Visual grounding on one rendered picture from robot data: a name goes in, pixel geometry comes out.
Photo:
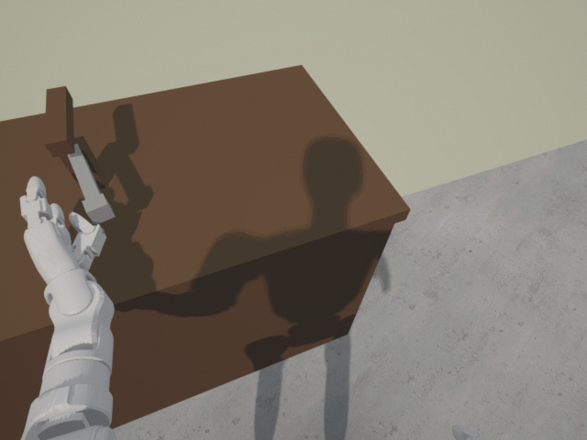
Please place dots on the counter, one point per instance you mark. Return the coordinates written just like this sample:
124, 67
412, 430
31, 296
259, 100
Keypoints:
249, 221

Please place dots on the left robot forearm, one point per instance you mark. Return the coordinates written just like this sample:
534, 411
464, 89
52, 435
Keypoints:
74, 392

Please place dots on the tap lever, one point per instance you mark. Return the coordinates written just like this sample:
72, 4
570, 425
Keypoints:
95, 203

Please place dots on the robot left hand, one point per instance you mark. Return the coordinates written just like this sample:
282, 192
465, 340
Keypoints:
48, 240

